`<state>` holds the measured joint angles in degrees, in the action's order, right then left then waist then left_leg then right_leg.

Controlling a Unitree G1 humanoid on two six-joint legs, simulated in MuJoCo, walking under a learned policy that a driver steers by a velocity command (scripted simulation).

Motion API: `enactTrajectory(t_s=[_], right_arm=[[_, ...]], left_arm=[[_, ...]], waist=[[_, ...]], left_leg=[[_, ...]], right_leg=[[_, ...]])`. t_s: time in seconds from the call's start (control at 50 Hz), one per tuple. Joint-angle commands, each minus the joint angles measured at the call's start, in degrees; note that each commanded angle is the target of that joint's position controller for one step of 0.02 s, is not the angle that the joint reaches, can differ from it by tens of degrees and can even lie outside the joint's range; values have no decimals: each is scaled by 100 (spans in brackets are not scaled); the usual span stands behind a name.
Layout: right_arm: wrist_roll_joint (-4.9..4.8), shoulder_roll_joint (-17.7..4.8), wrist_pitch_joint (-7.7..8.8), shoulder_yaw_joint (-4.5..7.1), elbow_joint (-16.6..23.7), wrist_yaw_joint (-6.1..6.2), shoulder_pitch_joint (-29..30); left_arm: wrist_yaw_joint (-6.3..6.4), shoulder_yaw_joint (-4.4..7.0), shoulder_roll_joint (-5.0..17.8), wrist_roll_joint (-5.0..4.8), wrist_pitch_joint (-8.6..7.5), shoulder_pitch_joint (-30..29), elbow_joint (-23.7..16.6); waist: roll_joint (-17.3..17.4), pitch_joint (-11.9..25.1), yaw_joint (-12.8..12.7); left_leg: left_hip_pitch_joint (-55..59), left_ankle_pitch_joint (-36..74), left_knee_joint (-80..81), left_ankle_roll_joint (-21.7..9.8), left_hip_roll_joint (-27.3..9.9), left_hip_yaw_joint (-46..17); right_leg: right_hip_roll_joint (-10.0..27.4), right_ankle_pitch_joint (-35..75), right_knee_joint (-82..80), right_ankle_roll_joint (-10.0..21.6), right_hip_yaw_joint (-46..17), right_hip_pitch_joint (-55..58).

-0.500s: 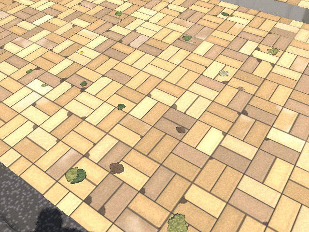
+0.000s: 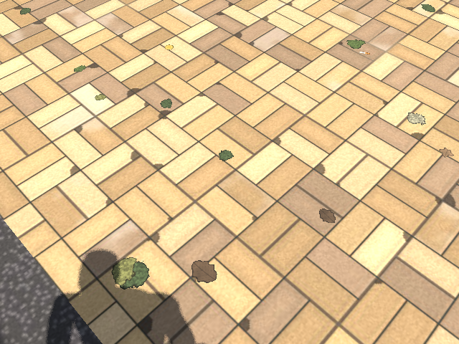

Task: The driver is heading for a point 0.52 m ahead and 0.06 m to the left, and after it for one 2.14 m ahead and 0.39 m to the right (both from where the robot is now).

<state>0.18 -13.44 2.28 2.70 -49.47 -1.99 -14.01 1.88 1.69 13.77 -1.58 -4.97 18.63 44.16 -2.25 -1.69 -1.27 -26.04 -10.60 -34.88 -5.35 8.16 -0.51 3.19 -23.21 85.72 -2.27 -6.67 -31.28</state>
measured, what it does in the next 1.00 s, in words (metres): walks ahead, turning left: right foot, then left foot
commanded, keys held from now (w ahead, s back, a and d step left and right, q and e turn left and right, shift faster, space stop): w+q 0.64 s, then w+e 0.36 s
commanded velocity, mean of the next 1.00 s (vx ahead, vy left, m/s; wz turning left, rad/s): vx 0.50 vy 0.00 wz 0.35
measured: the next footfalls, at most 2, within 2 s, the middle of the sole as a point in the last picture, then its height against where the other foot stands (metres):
right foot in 0.28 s outside the picture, level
left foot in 0.80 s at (180, 338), level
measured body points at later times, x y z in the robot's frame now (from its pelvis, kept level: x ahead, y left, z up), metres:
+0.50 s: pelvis +0.25 -0.07 +0.03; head +0.26 -0.09 +0.48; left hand +0.23 +0.21 -0.07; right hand +0.47 -0.29 -0.08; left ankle +0.25 +0.10 -0.62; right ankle +0.27 -0.18 -0.72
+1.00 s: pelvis +0.47 +0.07 +0.03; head +0.49 +0.09 +0.48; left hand +0.46 +0.37 -0.10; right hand +0.65 -0.14 -0.09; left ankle +0.44 +0.16 -0.72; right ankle +0.53 -0.08 -0.63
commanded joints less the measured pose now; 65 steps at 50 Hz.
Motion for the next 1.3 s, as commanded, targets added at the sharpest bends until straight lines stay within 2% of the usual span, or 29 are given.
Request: enactTrajectory(t_s=[0.02,0.08,0.12,0.18,0.22,0.26,0.28,0.3,0.32,0.34,0.36,0.42,0.52,0.62,0.72,0.76,0.78,0.8,0.82,0.84,0.86,0.88,0.9,0.94,1.04,1.12,1.22,1.26,1.3], right_arm=[[53,-927,226,223,701,174,526],[-74,-991,253,290,677,323,452],[-193,-927,167,321,682,384,185],[-241,-912,47,380,672,370,-236],[-234,-874,-7,390,721,342,-333],[-198,-538,-3,301,786,303,-339],[-153,-39,33,155,865,264,-332],[-313,129,155,93,1147,242,-801],[-294,-531,183,242,1047,252,-614],[-239,-767,139,317,1125,258,-84],[-171,-714,76,324,1136,273,141],[-162,-586,-59,365,1109,170,121],[-105,-413,-153,327,1231,156,657],[-128,-274,-91,245,1382,-31,1419],[-148,-251,2,194,1577,-129,1881],[-89,-531,62,338,1408,-110,1245],[-77,-810,77,494,1069,-69,270],[-12,-1234,74,635,818,24,-755],[40,-1824,114,670,742,93,-936],[46,-1346,130,540,774,133,-1126],[15,-1043,150,441,690,136,-748],[-28,-813,178,367,689,128,-320],[-23,-596,210,312,667,117,42],[55,-400,322,271,600,104,310],[75,-614,447,330,285,220,272],[20,-825,412,348,175,284,170],[-107,-1101,224,417,-28,313,-253],[-144,-1289,137,461,-4,336,-181],[-188,-1438,42,487,46,355,-17]], left_arm=[[189,250,801,179,74,413,-621],[120,157,472,348,2,-82,-781],[60,104,316,278,-35,-599,-906],[1,145,389,85,-58,-1208,-1136],[-45,236,520,26,-133,-1238,-1230],[-77,377,677,36,-188,-493,-1069],[-52,484,1000,125,-220,438,-937],[-134,640,1638,305,-215,1004,-797],[-164,580,1211,233,-250,826,-868],[-150,511,954,183,-228,558,-897],[-147,469,813,214,-186,176,-945],[-132,398,526,216,-146,-377,-898],[-70,525,725,204,-202,-16,-506],[-6,611,911,135,-127,111,-261],[-90,662,1079,-56,-8,444,121],[-98,669,1251,-137,52,299,222],[-93,613,1187,-154,65,260,280],[-91,498,962,-58,46,222,218],[-145,239,185,57,-50,778,12],[-145,361,687,-101,-194,441,80],[-148,452,956,-205,-218,9,-53],[-110,439,924,-125,-203,-206,-84],[-73,459,877,-6,-161,-326,-70],[-80,464,686,-34,23,-10,31],[-102,391,429,-6,217,-390,-133],[-273,275,310,14,197,-1131,-377],[-482,241,413,15,237,-1794,-820],[-529,326,604,21,270,-1624,-898],[-502,534,966,4,319,-484,-669]], waist=[[314,392,-406],[564,328,-287],[493,401,2],[612,353,308],[734,383,251],[812,526,-163],[118,1003,-522],[-2068,1426,-273],[-1323,1032,-318],[-832,462,-378],[-453,254,-257],[-633,139,67],[-301,171,-37],[-315,-55,-267],[-329,-394,-261],[-481,33,243],[-371,594,740],[-33,1348,1179],[1519,2083,694],[1211,2389,1013],[1176,1570,930],[892,1120,711],[799,774,519],[911,546,185],[522,10,73],[454,-224,314],[424,-427,476],[605,-137,265],[671,496,-422]], left_leg=[[-24,-1276,2257,-1426,-2241,-3486],[-733,146,1994,-1081,-1495,-1996],[-688,126,1822,-913,-1228,-1632],[-157,-574,1565,-844,-1251,-1889],[174,-1180,1234,-744,-1302,-2238],[119,-1425,429,-419,-1027,-2193],[-579,-1705,-1391,-85,-561,-1564],[-2231,-2545,-3230,115,6,-976],[-2883,-2151,-4081,160,-486,-1125],[-3053,-1500,-4269,141,-670,-1032],[-2794,-963,-4076,161,-859,-885],[-1872,-281,-3478,328,-1131,-656],[-2118,479,-2367,496,-1151,-704],[-1698,1134,-1009,503,-1181,-190],[-1065,124,7,138,-999,197],[194,-5,516,-95,-668,513],[1647,503,778,-248,-499,639],[3602,690,487,-525,-1310,-336],[5209,35,953,-1417,-3089,-3238],[4910,-198,1504,-1462,-3209,-3863],[4361,126,1554,-1174,-2970,-2767],[3595,383,1668,-946,-2714,-2047],[2937,512,1871,-796,-2489,-1596],[2191,718,2303,-685,-2295,-1006],[1870,1636,2702,-611,-2252,64],[1927,1596,2818,-427,-2143,745],[2997,2298,2382,-261,-2474,1061],[3256,3998,1716,-135,-2485,1211],[3067,5147,37,35,-2306,1386]], right_leg=[[582,505,-1237,-205,-350,-635],[478,1569,-2702,-280,12,63],[221,2328,-3699,-332,197,510],[-109,2257,-4616,-358,293,676],[-234,1732,-5108,-231,281,995],[-194,1243,-5443,86,347,1959],[837,642,-5747,506,-708,3196],[2253,-918,-6873,1486,-3923,4337],[2273,-1957,-7105,1534,-4415,4129],[2007,-1659,-7058,1326,-3414,3647],[1653,-764,-7022,1157,-2444,3099],[1106,774,-7351,942,-856,2166],[1291,1903,-7565,1075,69,2690],[1281,2120,-7623,982,934,2885],[1462,2892,-7392,1088,993,3195],[1350,4915,-6474,1018,1078,3212],[1099,5414,-5426,878,1285,2813],[844,3908,-3807,633,1303,1420],[-196,-840,-1648,272,942,-759],[-272,-1077,-873,283,-135,-1148],[-2,-627,-814,345,-95,-1562],[285,-77,-1164,349,72,-1421],[439,306,-1443,326,115,-1206],[586,792,-1638,329,44,-629],[536,1762,-2653,205,-54,-1004],[412,2817,-4094,308,429,-712],[266,2299,-4853,602,791,-929],[-73,1677,-4879,813,1138,-374],[-568,1357,-5075,1111,1415,1144]])
Velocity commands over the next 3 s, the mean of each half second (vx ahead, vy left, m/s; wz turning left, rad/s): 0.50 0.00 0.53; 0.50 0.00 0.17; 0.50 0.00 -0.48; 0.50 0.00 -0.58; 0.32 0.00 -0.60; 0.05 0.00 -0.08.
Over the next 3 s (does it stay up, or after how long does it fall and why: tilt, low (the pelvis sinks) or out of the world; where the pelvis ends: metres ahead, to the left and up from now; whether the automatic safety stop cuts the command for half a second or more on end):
stays up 1.30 0.02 0.01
